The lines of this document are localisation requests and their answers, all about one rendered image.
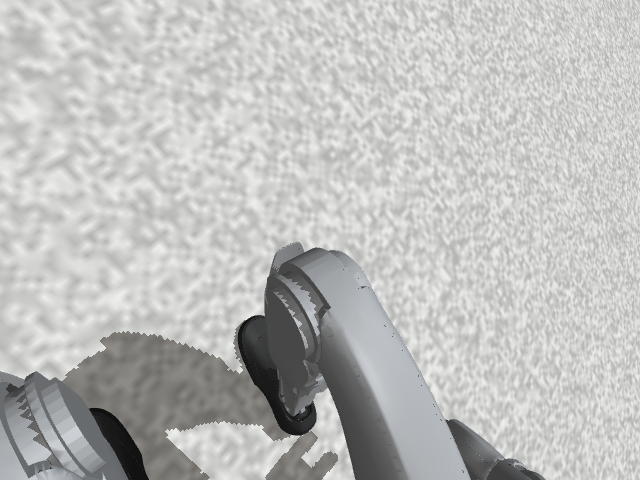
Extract right robot arm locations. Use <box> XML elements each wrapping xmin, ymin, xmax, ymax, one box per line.
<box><xmin>487</xmin><ymin>459</ymin><xmax>546</xmax><ymax>480</ymax></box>

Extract left robot foot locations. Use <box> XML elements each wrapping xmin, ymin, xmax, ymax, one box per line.
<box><xmin>89</xmin><ymin>408</ymin><xmax>149</xmax><ymax>480</ymax></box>

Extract right robot foot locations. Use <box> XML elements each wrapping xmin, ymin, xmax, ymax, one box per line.
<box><xmin>238</xmin><ymin>315</ymin><xmax>317</xmax><ymax>436</ymax></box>

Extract right robot hand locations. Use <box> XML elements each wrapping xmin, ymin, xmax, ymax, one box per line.
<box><xmin>446</xmin><ymin>419</ymin><xmax>505</xmax><ymax>480</ymax></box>

